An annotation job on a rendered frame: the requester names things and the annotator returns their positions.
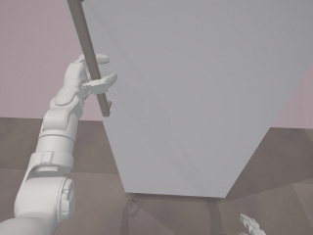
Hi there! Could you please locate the left robot forearm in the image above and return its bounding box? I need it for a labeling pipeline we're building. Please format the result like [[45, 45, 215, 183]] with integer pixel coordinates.
[[14, 86, 85, 217]]

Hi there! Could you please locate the right robot hand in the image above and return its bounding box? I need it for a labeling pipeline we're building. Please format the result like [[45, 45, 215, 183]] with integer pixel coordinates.
[[239, 213, 266, 235]]

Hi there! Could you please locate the handle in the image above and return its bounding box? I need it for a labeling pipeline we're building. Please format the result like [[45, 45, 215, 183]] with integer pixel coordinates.
[[67, 0, 112, 118]]

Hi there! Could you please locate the fridge door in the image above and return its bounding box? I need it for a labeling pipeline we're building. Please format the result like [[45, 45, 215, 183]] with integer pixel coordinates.
[[64, 0, 313, 198]]

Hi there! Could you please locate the left robot hand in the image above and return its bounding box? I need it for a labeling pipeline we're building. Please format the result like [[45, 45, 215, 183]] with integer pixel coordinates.
[[63, 53, 117, 100]]

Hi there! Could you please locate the left robot upper arm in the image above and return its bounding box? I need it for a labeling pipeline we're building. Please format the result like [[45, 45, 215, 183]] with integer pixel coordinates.
[[0, 176, 75, 235]]

